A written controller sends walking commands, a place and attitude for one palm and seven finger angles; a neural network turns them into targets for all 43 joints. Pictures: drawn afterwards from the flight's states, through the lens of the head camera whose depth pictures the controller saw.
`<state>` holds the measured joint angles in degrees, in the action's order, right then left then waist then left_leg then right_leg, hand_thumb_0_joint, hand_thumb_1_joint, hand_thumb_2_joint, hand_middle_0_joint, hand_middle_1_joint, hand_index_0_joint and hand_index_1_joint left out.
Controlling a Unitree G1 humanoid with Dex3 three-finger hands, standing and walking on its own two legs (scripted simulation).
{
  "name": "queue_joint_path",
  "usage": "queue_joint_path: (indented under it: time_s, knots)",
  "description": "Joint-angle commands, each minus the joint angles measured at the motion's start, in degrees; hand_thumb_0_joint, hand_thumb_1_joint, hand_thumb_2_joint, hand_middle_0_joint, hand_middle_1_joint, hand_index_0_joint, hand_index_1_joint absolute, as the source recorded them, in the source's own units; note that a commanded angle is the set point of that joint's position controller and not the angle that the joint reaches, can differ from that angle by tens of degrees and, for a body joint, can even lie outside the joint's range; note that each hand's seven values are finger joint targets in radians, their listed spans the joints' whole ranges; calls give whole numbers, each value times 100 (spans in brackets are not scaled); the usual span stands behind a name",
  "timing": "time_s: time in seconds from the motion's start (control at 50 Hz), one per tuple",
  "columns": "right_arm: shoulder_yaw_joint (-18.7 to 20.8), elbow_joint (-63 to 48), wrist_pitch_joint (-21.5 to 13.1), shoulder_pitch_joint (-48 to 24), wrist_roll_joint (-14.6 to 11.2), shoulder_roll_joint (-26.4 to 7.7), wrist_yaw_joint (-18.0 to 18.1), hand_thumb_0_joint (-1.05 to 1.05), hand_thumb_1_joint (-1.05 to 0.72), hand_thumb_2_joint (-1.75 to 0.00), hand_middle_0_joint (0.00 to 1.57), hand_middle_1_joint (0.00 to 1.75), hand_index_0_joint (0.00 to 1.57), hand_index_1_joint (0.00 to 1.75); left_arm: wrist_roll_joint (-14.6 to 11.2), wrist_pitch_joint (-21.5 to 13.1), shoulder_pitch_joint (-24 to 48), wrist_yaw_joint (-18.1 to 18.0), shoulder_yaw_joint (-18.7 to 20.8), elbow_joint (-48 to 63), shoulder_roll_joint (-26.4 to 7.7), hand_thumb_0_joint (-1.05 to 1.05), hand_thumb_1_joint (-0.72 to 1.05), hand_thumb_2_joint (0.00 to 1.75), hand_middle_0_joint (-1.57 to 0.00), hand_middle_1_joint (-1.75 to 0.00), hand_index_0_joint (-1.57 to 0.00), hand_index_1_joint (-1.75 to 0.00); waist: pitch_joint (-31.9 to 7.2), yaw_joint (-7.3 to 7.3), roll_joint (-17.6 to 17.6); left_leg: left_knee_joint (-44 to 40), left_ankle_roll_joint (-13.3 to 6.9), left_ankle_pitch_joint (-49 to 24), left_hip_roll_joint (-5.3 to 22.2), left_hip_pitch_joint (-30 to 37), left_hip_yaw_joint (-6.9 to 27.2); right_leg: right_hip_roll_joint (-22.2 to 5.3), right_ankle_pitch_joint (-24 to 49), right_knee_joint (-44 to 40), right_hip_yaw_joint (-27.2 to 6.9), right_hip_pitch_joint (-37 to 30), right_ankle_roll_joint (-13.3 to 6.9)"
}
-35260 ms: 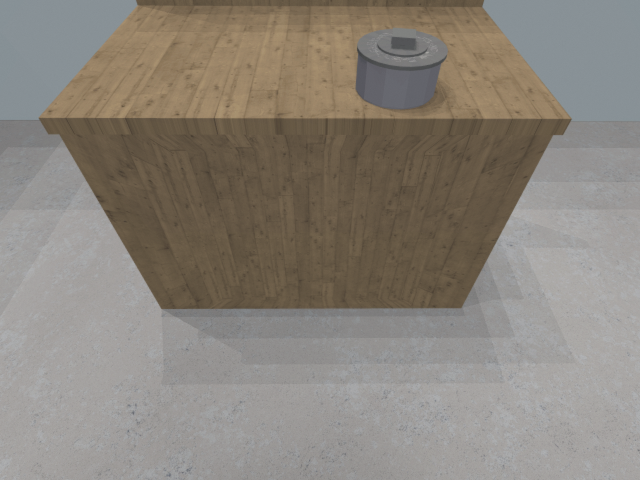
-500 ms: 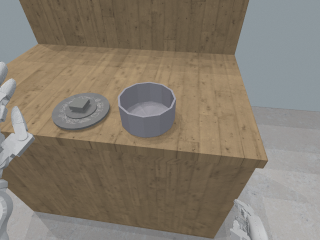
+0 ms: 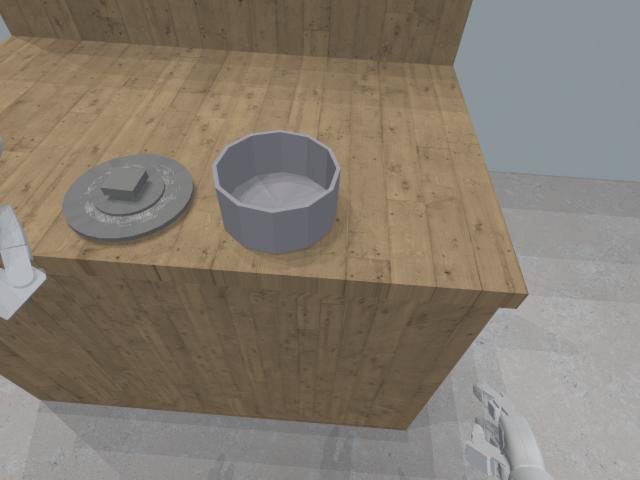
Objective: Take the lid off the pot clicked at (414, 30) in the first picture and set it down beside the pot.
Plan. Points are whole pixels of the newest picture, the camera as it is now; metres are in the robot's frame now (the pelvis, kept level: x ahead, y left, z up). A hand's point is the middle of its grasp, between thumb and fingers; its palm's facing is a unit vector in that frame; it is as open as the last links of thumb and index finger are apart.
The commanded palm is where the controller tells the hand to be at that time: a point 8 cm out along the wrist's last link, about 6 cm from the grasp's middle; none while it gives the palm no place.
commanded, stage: step back with the hand held close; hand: left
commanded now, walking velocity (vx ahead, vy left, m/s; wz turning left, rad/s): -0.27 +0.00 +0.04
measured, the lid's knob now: (125, 182) +0.49 +0.35 +0.07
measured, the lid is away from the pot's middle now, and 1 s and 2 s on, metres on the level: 0.23 0.23 0.23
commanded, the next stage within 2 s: stop stepping back and stand still in 1.04 s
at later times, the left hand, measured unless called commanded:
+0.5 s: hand out of the picture +0.14 +0.25 +0.23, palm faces +0.43 -0.81 -0.39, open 7.4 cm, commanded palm +0.06 +0.30 +0.25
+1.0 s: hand out of the picture +0.05 +0.26 +0.25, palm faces +0.34 -0.87 -0.35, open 7.4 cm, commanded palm +0.00 +0.32 +0.25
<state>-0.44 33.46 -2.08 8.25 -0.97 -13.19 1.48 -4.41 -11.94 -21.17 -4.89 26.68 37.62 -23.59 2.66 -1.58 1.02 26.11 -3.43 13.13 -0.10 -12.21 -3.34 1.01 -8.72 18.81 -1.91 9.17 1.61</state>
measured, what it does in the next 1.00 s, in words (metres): walks backwards: right foot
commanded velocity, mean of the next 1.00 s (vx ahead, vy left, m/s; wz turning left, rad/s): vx -0.33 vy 0.00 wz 0.06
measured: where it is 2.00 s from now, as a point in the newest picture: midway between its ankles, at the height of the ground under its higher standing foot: outside the picture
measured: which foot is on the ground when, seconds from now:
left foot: down 0.00-1.00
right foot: down 0.00-0.54, up 0.56-0.80, down 0.82-0.96, up 0.98-1.00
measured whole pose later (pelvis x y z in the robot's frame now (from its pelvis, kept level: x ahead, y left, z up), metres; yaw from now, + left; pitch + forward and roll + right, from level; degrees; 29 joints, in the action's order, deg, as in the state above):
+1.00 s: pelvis -0.15 +0.05 -0.02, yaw -4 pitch +0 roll -6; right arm 0.2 35.7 -4.2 10.8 0.0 -9.4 2.8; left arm -4.5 -17.1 -21.7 -5.8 28.2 44.7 -28.4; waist -1.4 1.9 0.0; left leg 30.9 -7.2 1.6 0.2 -29.5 -2.8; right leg 2.7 -23.6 31.2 -1.0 8.7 2.0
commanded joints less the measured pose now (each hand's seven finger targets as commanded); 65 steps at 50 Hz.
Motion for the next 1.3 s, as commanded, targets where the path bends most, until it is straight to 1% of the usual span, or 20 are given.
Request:
queue_joint_path:
  time_s: [0.0, 0.12, 0.18, 0.28, 0.38, 0.54, 0.68, 0.74, 0.82, 0.86, 0.92, 0.98, 1.1, 1.12, 1.14, 1.16, 1.18, 1.22, 1.24, 1.28]
  knots:
    - [357, -1129, -122, -351, -16, -649, 62, 0, -90, -90, 20, 30, 20, 30, -13, -393, -443, -85, 915, 1736, -1355, 0, 90, 90, -20, -30, -20, -30, -1579, 57, 185, -102, -20, -2626, 615, 584, 628, -374, 2185, 540, -167, -353, -179]
    - [397, -1287, -168, -214, -9, -685, 62, 0, -90, -90, 20, 30, 20, 30, -110, -439, -980, -208, 1315, 2321, -1562, 0, 90, 90, -20, -30, -20, -30, -1587, 34, 982, -406, -64, -3106, 1088, 11, 928, -128, 456, 1492, 76, -171, -78]
    - [412, -1183, -301, -100, 44, -663, 78, 0, -90, -90, 20, 30, 20, 30, -97, -439, -748, -272, 1325, 1939, -1412, 0, 90, 90, -20, -30, -20, -30, -1022, 86, 1252, -799, -184, -1465, 1360, -939, 983, -104, -848, 2056, 123, -145, -124]
    - [426, -1011, -428, 43, -25, -658, 126, 0, -90, -90, 20, 30, 20, 30, -59, -391, 9, -314, 1085, 991, -1230, 0, 90, 90, -20, -30, -20, -30, -314, 269, -178, -44, -8, 738, 745, -1339, 945, -434, 198, 632, -447, 268, -327]
    - [472, -923, -365, 46, -29, -596, 112, 0, -90, -90, 20, 30, 20, 30, 0, -473, -31, -268, 798, 1011, -1171, 0, 90, 90, -20, -30, -20, -30, -959, 361, -958, 1034, 144, -160, 350, 110, 695, -1068, 983, 90, -692, 1064, -528]
    - [325, -1236, -591, -185, 133, -624, 227, 0, -90, -90, 20, 30, 20, 30, 151, -768, -287, -402, 1294, 2320, -1492, 0, 90, 90, -20, -30, -20, -30, -776, 165, 1868, -2183, -296, 2861, 1670, -2432, 2260, 316, -1226, 3065, 172, -408, -119]
    - [454, -806, -710, 77, 106, -438, 97, 0, -90, -90, 20, 30, 20, 30, -77, -544, -418, -507, 1017, 1471, -1110, 0, 90, 90, -20, -30, -20, -30, -1080, 238, 828, -1629, -39, 1231, 1399, -413, 1587, 205, -2143, 1518, 343, 585, -271]
    - [476, -627, -619, 165, 154, -467, 130, 0, -90, -90, 20, 30, 20, 30, -90, -618, -98, -448, 850, 1256, -1159, 0, 90, 90, -20, -30, -20, -30, -1412, 307, 809, -1145, 344, 138, 1309, 250, 1433, -7, -1109, -64, 258, 269, -436]
    - [371, -454, -514, 85, 157, -346, 190, 0, -90, -90, 20, 30, 20, 30, -60, -845, 365, -405, 923, 1401, -1618, 0, 90, 90, -20, -30, -20, -30, -1579, 382, -590, 1426, 375, -151, 483, 985, 587, -1488, 787, -681, -635, 1540, -800]
    - [394, -539, -540, -128, 66, -407, 235, 0, -90, -90, 20, 30, 20, 30, -30, -880, 553, -323, 713, 1662, -1453, 0, 90, 90, -20, -30, -20, -30, -1341, 429, -1155, 1355, 365, -194, 291, 760, 509, -1129, 1016, -269, -10, 1419, -589]
    - [376, -854, -507, -533, 85, -624, 261, 0, -90, -90, 20, 30, 20, 30, -64, -774, 173, -242, 1021, 1825, -1640, 0, 90, 90, -20, -30, -20, -30, -932, 239, 495, -336, 212, -1482, 721, 319, 1314, 34, -138, 683, 445, 1376, -197]
    - [416, -825, -618, -473, 268, -621, 175, 0, -90, -90, 20, 30, 20, 30, -167, -772, 325, -288, 1160, 1680, -1554, 0, 90, 90, -20, -30, -20, -30, -1018, 166, 1733, -2740, 287, 2317, 1744, -1219, 2945, 685, -2590, 3205, -3, 351, -323]
    - [529, -770, -587, -180, 251, -352, 30, 0, -90, -90, 20, 30, 20, 30, -235, -642, -573, -316, 1311, 1816, -1583, 0, 90, 90, -20, -30, -20, -30, -1893, 41, 1492, -1865, 531, 1270, 834, -792, 1142, 688, -2058, 1674, 562, -214, -522]
    - [756, 551, -716, 622, 128, -1492, 178, 0, -90, -90, 20, 30, 20, 30, 225, 421, -1190, 392, -1781, -3775, 449, 0, 90, 90, -20, -30, -20, -30, -1595, 885, 890, 400, 293, -914, 843, -696, 2217, -285, -1419, 1378, -310, 699, -427]
    - [575, -928, -615, -200, -65, -68, -86, 0, -90, -90, 20, 30, 20, 30, -179, -286, 286, -80, 1039, 3477, -1669, 0, 90, 90, -20, -30, -20, -30, -2908, -124, 96, 89, 767, 185, 261, 1660, 431, 124, -1610, -111, 274, 975, -384]
    - [510, -685, -580, 97, 77, -485, 106, 0, -90, -90, 20, 30, 20, 30, -106, -577, -207, -322, 1585, 2961, -2359, 0, 90, 90, -20, -30, -20, -30, -2292, 249, -330, 1670, 851, 521, -111, 1109, 137, -592, -831, -318, 118, 1313, -917]
    - [516, -845, -573, 233, -72, -426, 176, 0, -90, -90, 20, 30, 20, 30, -129, -729, -476, -285, 1347, 3031, -2190, 0, 90, 90, -20, -30, -20, -30, -1706, 189, -1847, 3605, 706, 995, -324, 597, 897, -1535, -1372, -500, -478, 2399, -1274]
    - [349, -840, -384, 15, 68, -355, 23, 0, -90, -90, 20, 30, 20, 30, -56, -341, -241, -204, 1336, 2510, -1951, 0, 90, 90, -20, -30, -20, -30, -1147, 371, -886, 5609, 536, 1434, -16, -545, 925, -2244, -2095, -461, -620, 3104, -1371]
    - [412, -872, -247, 13, -82, -410, 34, 0, -90, -90, 20, 30, 20, 30, -39, -184, 484, -125, 1065, 2531, -1783, 0, 90, 90, -20, -30, -20, -30, -613, 551, -1714, 5594, 403, 1347, 186, -437, 1156, -2189, -3564, -736, -678, 3869, -1155]
    - [342, -838, -230, -402, -58, -512, 207, 0, -90, -90, 20, 30, 20, 30, 82, -21, 1692, -161, 794, 1948, -1624, 0, 90, 90, -20, -30, -20, -30, 722, 670, -826, 3911, 281, 1454, 828, 278, 1543, -1751, -3591, 5, -357, 4979, -882]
